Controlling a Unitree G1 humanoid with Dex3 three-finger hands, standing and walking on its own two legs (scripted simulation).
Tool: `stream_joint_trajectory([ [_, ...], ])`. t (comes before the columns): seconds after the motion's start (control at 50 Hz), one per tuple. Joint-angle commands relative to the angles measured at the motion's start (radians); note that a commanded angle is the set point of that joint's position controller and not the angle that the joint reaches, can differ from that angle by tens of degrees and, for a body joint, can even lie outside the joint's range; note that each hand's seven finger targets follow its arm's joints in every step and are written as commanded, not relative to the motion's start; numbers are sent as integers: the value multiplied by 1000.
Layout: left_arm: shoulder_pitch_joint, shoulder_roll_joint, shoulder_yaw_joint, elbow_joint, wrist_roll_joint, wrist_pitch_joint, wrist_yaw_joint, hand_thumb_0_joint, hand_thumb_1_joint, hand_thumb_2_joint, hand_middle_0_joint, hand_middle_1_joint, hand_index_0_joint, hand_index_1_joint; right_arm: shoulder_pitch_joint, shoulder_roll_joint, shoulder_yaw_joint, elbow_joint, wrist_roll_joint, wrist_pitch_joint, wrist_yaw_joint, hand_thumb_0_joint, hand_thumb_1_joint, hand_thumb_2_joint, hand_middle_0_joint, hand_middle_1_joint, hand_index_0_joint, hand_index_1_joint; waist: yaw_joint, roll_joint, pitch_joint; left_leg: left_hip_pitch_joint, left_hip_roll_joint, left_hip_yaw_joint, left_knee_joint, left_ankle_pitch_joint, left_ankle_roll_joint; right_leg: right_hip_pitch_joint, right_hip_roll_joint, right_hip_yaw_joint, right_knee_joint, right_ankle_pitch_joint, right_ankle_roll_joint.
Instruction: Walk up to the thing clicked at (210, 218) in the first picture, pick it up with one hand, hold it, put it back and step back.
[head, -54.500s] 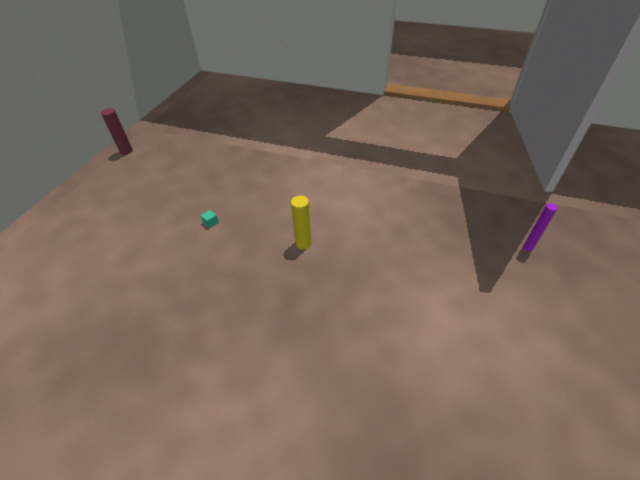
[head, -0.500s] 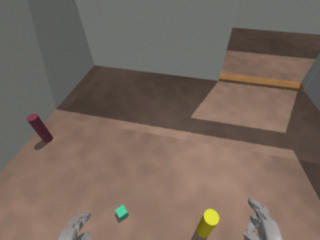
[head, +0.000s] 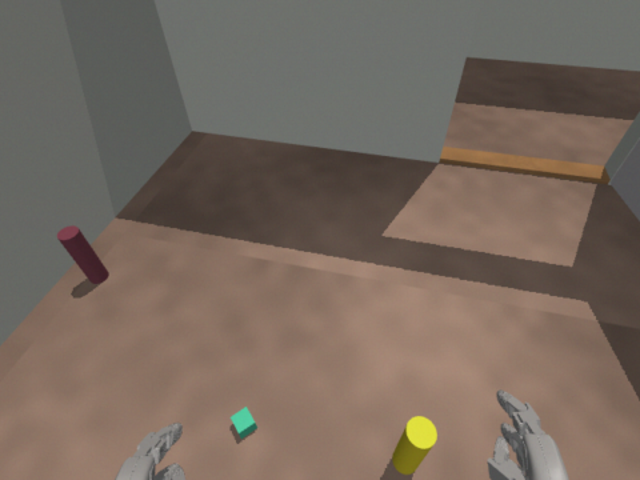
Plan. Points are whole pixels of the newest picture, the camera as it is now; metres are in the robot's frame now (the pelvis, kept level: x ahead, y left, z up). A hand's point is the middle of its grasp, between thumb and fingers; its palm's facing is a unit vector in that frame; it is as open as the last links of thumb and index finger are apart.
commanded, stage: home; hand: left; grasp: from above
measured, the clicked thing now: (243, 422) +0.44 +0.24 -0.69
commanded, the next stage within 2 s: stand in 0.78 s
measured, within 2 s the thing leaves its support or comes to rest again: neither
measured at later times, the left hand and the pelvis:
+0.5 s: hand out of the picture +0.17 +0.18 -0.05, palm faces +0.04 -0.98 -0.19, open 7.4 cm; pelvis +0.01 +0.00 +0.00, yaw +0 degrees
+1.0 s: hand out of the picture +0.17 +0.21 -0.08, palm faces +0.01 -0.95 -0.30, open 7.3 cm; pelvis +0.00 +0.00 +0.01, yaw +0 degrees
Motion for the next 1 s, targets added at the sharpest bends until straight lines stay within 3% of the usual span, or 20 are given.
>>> stream_joint_trajectory([
  [0.0,-44,110,62,-206,9,-57,7,0,900,900,-200,-299,-200,-299,-79,-126,-52,-160,0,-61,-12,0,-900,-900,200,299,200,299,5,33,-54,74,-22,10,-194,124,20,19,24,-14,-170,114,-13],
  [0.12,-14,103,64,-210,6,-59,7,0,900,899,-200,-299,-200,-299,-68,-127,-58,-156,-2,-65,-15,0,-900,-900,200,299,200,299,1,17,-115,107,-23,19,-165,210,21,50,23,-8,-161,192,-11],
  [0.18,-1,108,66,-172,12,-55,10,0,900,900,-200,-299,-200,-299,-67,-131,-58,-149,0,-63,-14,0,-900,-900,200,299,200,299,1,27,-77,100,-19,12,-182,185,18,26,27,-13,-155,165,-15],
  [0.26,-12,100,56,-193,5,-59,8,0,900,899,-200,-299,-200,-298,-65,-127,-56,-151,0,-61,-14,0,-900,-900,200,299,200,299,-3,-3,-97,112,-17,10,-163,260,20,51,27,-15,-151,233,-12],
  [0.4,-24,101,56,-188,7,-56,6,0,900,900,-200,-299,-200,-299,-72,-126,-56,-152,-1,-59,-10,0,-900,-900,200,299,200,299,4,12,-61,91,-17,8,-181,204,18,38,26,-17,-158,185,-13],
  [0.64,-15,101,60,-203,5,-61,12,0,900,899,-200,-299,-200,-299,-62,-125,-60,-153,-1,-54,-10,0,-900,-900,200,299,200,299,1,8,-103,121,-16,12,-153,302,17,60,26,-14,-146,274,-11],
  [0.84,-21,108,59,-202,7,-54,8,0,900,900,-200,-299,-200,-299,-74,-130,-60,-156,1,-48,-5,0,-900,-900,200,299,200,299,4,30,-76,103,-15,3,-181,228,16,42,28,-19,-151,205,-15],
  [0.86,-307,183,62,149,120,-264,47,0,900,900,-200,-299,-200,-299,-144,-232,-96,91,-123,55,54,0,-900,-900,200,299,200,299,82,-54,168,94,10,-15,-263,366,62,228,-60,71,-220,197,-48],
  [0.88,-238,206,83,325,128,-332,41,0,900,900,-200,-300,-200,-301,-140,-247,-115,104,-127,90,77,0,-900,-900,200,300,200,300,67,-89,71,173,7,1,-273,363,77,246,-69,125,-230,178,-82],
  [0.9,-236,215,79,366,133,-367,35,0,900,900,-200,-300,-200,-301,-133,-253,-112,99,-124,104,94,0,-900,-900,200,300,200,300,55,-99,54,210,12,-12,-277,371,79,235,-75,148,-229,182,-93],
  [0.92,-247,208,70,392,129,-386,27,0,900,900,-200,-300,-200,-301,-112,-248,-111,99,-123,116,105,0,-900,-900,200,300,200,300,46,-42,78,224,12,-32,-308,363,72,213,-53,123,-227,200,-84],
  [0.94,-248,205,60,433,123,-405,22,0,900,900,-200,-300,-200,-301,-129,-245,-109,111,-109,120,120,0,-900,-900,200,300,200,300,63,12,50,272,15,-52,-331,376,76,256,-57,110,-213,231,-72],
  [0.98,-264,205,61,517,116,-420,19,0,900,900,-200,-300,-200,-301,-142,-227,-113,154,-70,126,148,0,-900,-900,200,300,200,300,79,-11,37,311,15,-41,-362,373,74,295,-68,110,-234,259,-55],
])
